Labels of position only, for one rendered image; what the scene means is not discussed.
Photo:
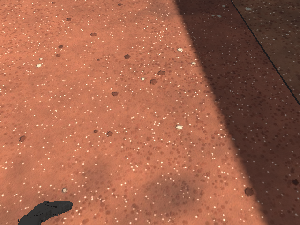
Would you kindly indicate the robot left hand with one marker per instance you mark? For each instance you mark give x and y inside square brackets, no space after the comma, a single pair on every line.
[44,211]

